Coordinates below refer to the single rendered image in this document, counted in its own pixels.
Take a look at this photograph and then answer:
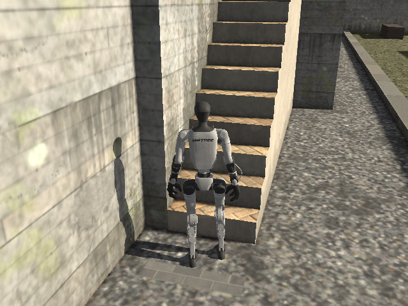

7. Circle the stairs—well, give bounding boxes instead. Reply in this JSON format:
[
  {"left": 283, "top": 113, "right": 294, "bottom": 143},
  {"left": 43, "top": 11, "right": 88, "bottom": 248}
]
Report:
[{"left": 167, "top": 0, "right": 302, "bottom": 244}]

